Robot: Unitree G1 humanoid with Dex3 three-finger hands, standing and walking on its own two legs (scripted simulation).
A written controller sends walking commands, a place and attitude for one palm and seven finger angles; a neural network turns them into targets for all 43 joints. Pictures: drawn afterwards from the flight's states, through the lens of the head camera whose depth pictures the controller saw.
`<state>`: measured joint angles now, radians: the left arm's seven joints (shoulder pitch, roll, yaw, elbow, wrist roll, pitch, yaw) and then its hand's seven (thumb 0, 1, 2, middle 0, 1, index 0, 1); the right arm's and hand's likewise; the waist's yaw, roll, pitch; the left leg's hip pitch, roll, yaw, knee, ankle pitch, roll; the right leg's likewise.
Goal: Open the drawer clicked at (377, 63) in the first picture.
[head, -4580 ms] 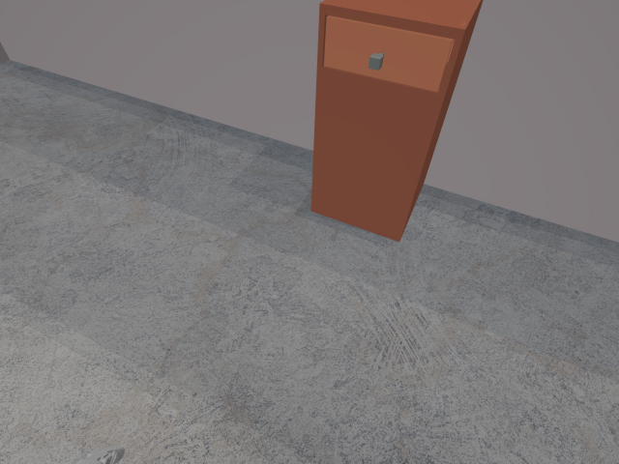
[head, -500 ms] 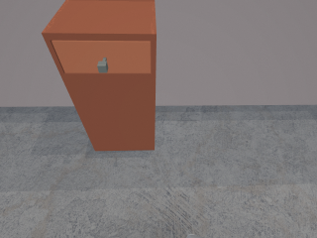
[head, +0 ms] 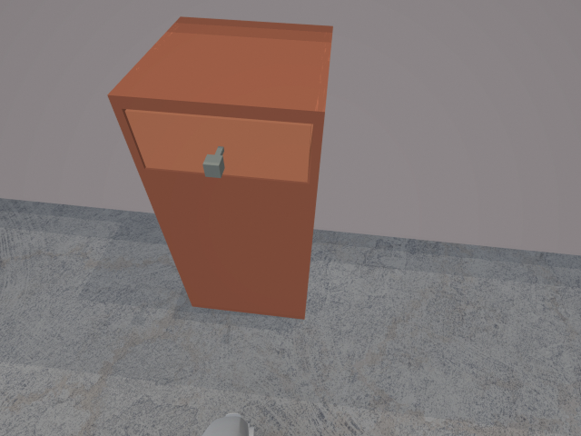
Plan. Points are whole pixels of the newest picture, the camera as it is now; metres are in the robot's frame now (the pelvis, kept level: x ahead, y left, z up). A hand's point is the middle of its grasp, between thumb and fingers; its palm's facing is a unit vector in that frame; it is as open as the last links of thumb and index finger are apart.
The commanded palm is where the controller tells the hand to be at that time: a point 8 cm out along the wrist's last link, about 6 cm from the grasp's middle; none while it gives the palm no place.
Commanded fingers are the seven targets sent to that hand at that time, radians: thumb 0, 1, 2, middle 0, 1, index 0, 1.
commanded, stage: take the last steps up to it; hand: left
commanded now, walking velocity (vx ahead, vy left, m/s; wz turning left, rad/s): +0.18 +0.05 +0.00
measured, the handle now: (216, 160) +0.62 +0.22 +0.00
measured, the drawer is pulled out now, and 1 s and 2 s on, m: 0.00 0.00 0.00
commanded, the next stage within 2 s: come to a stop and stand still in 0.06 s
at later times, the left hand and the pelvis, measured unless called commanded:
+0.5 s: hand (172, 429) +0.16 +0.21 -0.17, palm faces +0.01 -0.97 -0.22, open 7.3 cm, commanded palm none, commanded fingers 0.00 0.90 0.90 -0.20 -0.30 -0.20 -0.30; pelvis +0.09 +0.02 +0.00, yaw -2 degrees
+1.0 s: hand out of the picture +0.09 +0.17 -0.15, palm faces +0.07 -0.96 -0.27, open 7.3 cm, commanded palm none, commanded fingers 0.00 0.90 0.90 -0.20 -0.30 -0.20 -0.30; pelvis +0.05 -0.02 +0.01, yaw -1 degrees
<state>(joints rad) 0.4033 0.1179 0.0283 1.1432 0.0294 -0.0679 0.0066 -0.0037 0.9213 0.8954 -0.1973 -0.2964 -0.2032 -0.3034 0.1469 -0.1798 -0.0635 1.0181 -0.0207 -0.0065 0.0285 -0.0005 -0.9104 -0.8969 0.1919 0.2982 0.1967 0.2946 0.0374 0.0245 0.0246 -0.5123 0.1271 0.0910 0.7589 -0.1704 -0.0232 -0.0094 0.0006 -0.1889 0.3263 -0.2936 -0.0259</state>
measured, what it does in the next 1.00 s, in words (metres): steps on the spot: left foot, then right foot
